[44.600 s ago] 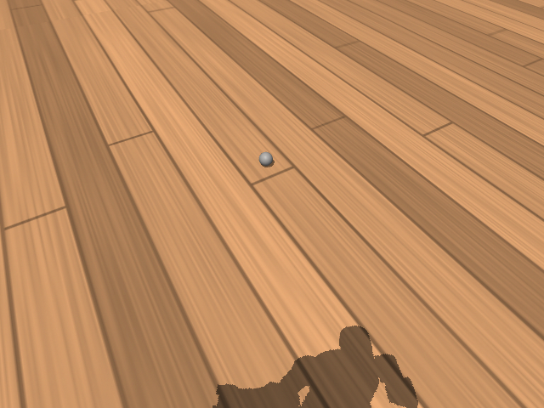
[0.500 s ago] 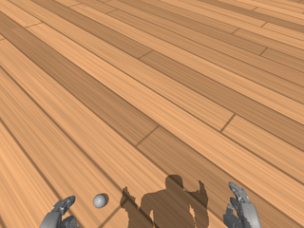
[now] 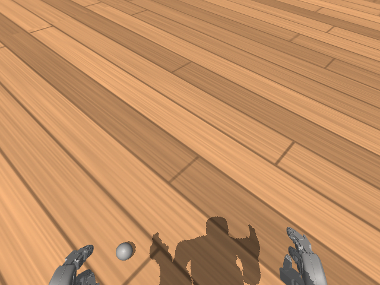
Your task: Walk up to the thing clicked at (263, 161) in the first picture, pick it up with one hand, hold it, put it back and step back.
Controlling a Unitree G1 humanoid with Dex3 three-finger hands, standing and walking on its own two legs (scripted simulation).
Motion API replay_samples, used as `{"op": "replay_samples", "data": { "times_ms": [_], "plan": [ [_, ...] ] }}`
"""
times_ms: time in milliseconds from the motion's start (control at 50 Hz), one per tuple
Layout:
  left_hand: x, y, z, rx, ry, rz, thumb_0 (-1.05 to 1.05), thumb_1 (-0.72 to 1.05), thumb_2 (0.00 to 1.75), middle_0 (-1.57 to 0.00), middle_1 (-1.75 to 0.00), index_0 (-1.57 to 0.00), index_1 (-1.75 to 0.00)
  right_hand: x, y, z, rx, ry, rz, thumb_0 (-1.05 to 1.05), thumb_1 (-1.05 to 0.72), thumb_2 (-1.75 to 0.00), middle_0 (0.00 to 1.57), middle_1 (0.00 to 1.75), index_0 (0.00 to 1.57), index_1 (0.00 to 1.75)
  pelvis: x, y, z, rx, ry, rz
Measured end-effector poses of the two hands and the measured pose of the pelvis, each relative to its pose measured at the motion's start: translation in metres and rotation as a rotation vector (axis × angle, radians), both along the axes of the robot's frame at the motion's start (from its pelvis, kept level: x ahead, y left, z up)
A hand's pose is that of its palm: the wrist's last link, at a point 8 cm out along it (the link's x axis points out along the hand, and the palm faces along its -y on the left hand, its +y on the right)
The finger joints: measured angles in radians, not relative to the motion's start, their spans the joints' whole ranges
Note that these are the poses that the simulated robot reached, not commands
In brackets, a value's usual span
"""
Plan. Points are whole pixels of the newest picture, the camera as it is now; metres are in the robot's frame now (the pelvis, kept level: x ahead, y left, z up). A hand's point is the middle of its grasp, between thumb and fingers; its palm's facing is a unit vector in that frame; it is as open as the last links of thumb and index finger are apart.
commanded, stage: home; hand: left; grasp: from above
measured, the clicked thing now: (124, 251) +0.41 +0.27 -0.68
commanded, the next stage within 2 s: stand in 0.48 s
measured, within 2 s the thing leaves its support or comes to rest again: neither
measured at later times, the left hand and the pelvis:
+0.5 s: hand out of the picture +0.17 +0.18 -0.05, palm faces +0.04 -0.98 -0.19, open 7.4 cm; pelvis +0.01 +0.00 +0.00, yaw +0 degrees
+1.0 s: hand out of the picture +0.07 +0.24 -0.11, palm faces +0.02 -0.95 -0.32, open 7.4 cm; pelvis +0.00 +0.01 +0.05, yaw -1 degrees
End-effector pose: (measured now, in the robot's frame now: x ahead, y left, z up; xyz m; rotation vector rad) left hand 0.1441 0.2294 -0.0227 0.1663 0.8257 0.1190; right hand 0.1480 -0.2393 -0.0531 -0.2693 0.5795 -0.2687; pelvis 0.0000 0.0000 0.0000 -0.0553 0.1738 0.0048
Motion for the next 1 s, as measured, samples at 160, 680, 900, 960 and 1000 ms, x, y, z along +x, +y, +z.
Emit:
{"op": "replay_samples", "data": {
  "times_ms": [160, 680, 900, 960, 1000],
  "plan": [
    [0.002, 0.001, -0.001, 0.000, 0.001, 0.001, 0.01, 0.90, 0.90, -0.20, -0.30, -0.20, -0.30, 0.001, 0.001, -0.001, 0.001, 0.010, -0.003, 0.01, -0.90, -0.89, 0.20, 0.30, 0.21, 0.30, 0.002, 0.001, 0.000, 0.000, 0.005, -0.001],
    [0.008, 0.016, -0.025, 0.110, -0.007, -0.043, 0.01, 0.90, 0.90, -0.21, -0.30, -0.20, -0.30, -0.004, -0.009, -0.020, -0.035, 0.274, 0.135, 0.01, -0.90, -0.89, 0.20, 0.30, 0.20, 0.30, -0.003, -0.001, 0.011, 0.033, -0.089, -0.009],
    [-0.055, 0.055, -0.054, 0.135, 0.260, 0.043, 0.01, 0.90, 0.90, -0.21, -0.30, -0.20, -0.30, -0.055, -0.034, -0.015, 0.007, 0.493, 0.009, 0.01, -0.90, -0.89, 0.20, 0.30, 0.20, 0.30, -0.003, 0.006, 0.035, 0.048, -0.177, -0.018],
    [-0.073, 0.057, -0.054, 0.127, 0.320, 0.061, 0.01, 0.90, 0.90, -0.21, -0.30, -0.20, -0.30, -0.068, -0.033, -0.014, 0.020, 0.538, -0.014, 0.01, -0.90, -0.89, 0.20, 0.30, 0.20, 0.30, -0.002, 0.008, 0.042, 0.045, -0.194, -0.018],
    [-0.084, 0.057, -0.053, 0.121, 0.353, 0.069, 0.01, 0.90, 0.90, -0.21, -0.30, -0.20, -0.30, -0.076, -0.030, -0.014, 0.030, 0.563, -0.025, 0.01, -0.90, -0.89, 0.20, 0.30, 0.20, 0.30, -0.003, 0.009, 0.046, 0.045, -0.205, -0.017]
  ]
}}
